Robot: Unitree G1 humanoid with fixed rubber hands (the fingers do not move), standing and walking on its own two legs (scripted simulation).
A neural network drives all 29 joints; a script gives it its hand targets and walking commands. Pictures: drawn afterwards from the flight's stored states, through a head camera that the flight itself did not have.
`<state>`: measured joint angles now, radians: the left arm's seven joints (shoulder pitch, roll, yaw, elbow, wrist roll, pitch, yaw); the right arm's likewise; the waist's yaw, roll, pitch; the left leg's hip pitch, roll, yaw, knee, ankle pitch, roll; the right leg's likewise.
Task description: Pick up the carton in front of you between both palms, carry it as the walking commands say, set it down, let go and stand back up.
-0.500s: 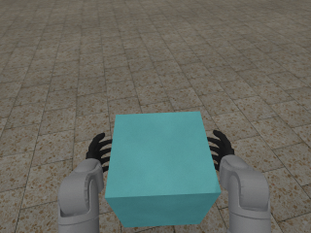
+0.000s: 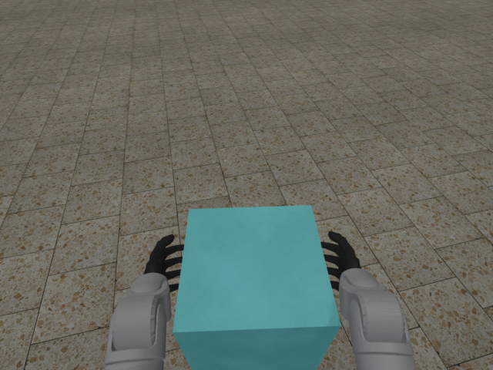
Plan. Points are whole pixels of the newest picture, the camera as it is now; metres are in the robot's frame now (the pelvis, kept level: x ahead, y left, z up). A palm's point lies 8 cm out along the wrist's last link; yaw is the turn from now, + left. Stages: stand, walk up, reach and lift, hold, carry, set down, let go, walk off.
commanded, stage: carry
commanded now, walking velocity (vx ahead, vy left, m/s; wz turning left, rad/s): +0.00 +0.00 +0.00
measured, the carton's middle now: (252, 295) +0.27 +0.00 -0.03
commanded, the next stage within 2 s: hold in 1.16 s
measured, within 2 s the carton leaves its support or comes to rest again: neither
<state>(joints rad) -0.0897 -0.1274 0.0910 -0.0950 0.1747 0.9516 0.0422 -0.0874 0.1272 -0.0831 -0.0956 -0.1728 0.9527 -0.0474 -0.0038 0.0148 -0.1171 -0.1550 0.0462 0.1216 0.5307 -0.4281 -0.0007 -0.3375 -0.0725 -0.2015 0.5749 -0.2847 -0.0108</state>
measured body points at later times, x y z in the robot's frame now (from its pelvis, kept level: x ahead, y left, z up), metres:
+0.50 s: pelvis -0.04 +0.00 +0.00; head -0.06 +0.00 +0.45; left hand +0.26 +0.16 +0.04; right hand +0.26 -0.15 +0.03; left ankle -0.10 +0.10 -0.73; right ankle +0.01 -0.11 -0.73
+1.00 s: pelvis -0.06 +0.01 +0.00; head -0.08 +0.01 +0.45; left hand +0.24 +0.16 +0.03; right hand +0.24 -0.14 +0.03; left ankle -0.10 +0.10 -0.73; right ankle +0.01 -0.11 -0.73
